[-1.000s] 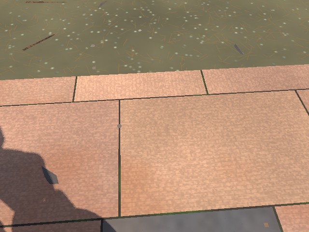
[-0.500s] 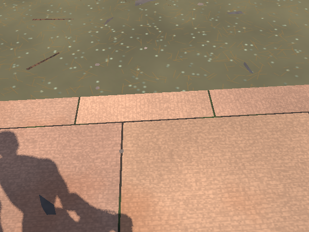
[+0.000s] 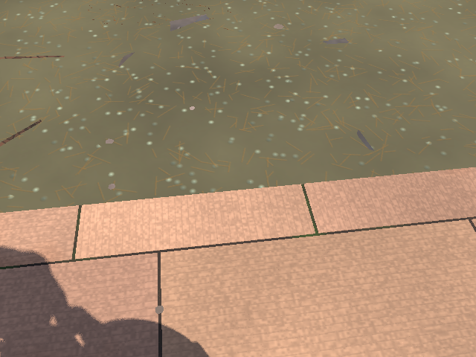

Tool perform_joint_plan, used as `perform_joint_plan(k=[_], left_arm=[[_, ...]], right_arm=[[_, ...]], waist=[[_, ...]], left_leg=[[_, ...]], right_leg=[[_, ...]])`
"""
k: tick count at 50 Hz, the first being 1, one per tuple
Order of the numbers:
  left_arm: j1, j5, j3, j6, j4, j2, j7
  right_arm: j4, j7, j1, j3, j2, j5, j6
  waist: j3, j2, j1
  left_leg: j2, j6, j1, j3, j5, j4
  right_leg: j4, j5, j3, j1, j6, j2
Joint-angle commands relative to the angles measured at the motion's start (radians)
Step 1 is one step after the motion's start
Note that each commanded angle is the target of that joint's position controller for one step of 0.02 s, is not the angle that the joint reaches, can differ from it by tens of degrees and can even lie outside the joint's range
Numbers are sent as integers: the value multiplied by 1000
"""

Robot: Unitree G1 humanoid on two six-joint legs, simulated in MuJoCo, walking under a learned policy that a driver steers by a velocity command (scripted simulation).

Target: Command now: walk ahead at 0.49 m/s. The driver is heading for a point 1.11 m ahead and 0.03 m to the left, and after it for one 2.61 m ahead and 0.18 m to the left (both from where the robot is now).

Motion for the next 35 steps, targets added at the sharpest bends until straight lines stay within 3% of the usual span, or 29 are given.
perform_joint_plan(k=[1,5,10,12,13,14,15,16,17,18,19,20,21,23,25,28,31,35], left_arm=[[33,12,13,4,-42,45,7],[-129,3,6,-8,-85,28,-6],[-250,-10,3,-17,-134,44,-36],[-225,-10,10,-26,-140,66,-46],[-168,-9,20,-30,-128,85,-48],[-36,-8,42,-33,-88,122,-45],[170,-1,69,-34,-37,196,-37],[297,14,98,-25,-12,310,-35],[311,12,74,-25,-7,226,-39],[214,6,54,-27,-24,165,-39],[114,5,40,-24,-49,128,-39],[47,8,30,-23,-59,96,-44],[18,14,22,-25,-59,72,-48],[37,17,23,-30,-36,72,-53],[76,18,31,-32,-12,101,-45],[125,15,33,-23,12,113,-27],[163,8,33,-17,28,125,-16],[233,-1,38,-6,67,135,-11]], right_arm=[[-55,-20,-41,-21,-132,2,-18],[-38,-34,41,-26,-160,18,-4],[-4,-37,113,-32,-170,26,17],[-3,-39,104,-38,-182,27,28],[-7,-40,83,-39,-189,26,33],[-13,-39,66,-34,-175,21,39],[-36,-39,56,-16,-136,7,38],[-53,-29,160,20,-17,3,15],[-36,-24,159,12,-63,22,-13],[-63,-20,64,-13,-157,48,-27],[-81,-24,-2,-15,-163,48,-28],[-85,-31,-35,-19,-149,34,-21],[-83,-36,-26,-25,-134,24,-6],[-72,-38,10,-22,-88,20,19],[-89,-41,-25,-26,-88,16,29],[-130,-40,-144,-28,-82,9,28],[-160,-31,-253,-23,-66,14,21],[-197,-15,-369,-17,-66,23,15]], waist=[[55,74,47],[54,76,-13],[82,91,-48],[66,105,-21],[36,116,18],[-40,106,85],[-188,47,162],[-330,-207,142],[-391,-217,150],[-234,-146,130],[-151,-73,99],[-83,-19,71],[-52,-31,37],[-32,-42,11],[-7,-24,6],[19,-15,30],[42,-22,62],[83,-20,99]], left_leg=[[280,171,-106,-207,73,-204],[264,126,-19,-159,87,-186],[328,112,146,-180,62,-113],[352,96,190,-193,118,-57],[343,82,191,-182,240,9],[294,59,170,-140,402,165],[233,23,18,-83,351,445],[60,-58,-410,-14,-54,850],[48,-47,-552,-170,-420,1010],[112,-24,-635,-182,-359,1064],[170,-18,-611,-153,-259,1030],[203,-24,-571,-137,-189,963],[232,-28,-508,-140,-141,902],[236,-42,-447,-123,-96,858],[239,-57,-495,-118,-31,795],[239,-73,-568,-114,103,621],[213,-73,-533,-89,223,437],[188,-63,-540,-74,224,307]], right_leg=[[-143,162,2,-20,27,-42],[-432,308,-38,14,35,5],[-581,216,-43,8,15,33],[-622,135,-52,68,-13,50],[-643,108,-74,159,-30,75],[-664,102,-100,334,-56,109],[-636,126,12,633,-115,8],[-701,20,452,1035,-274,-239],[-833,-68,692,1071,-306,-285],[-840,-70,546,943,-246,-251],[-859,4,396,793,-211,-209],[-899,72,296,660,-193,-163],[-935,115,220,572,-173,-123],[-977,199,145,497,-179,-91],[-997,288,97,497,-190,-87],[-1010,326,55,538,-181,-82],[-1027,277,13,550,-159,-62],[-1012,236,9,650,-155,-93]])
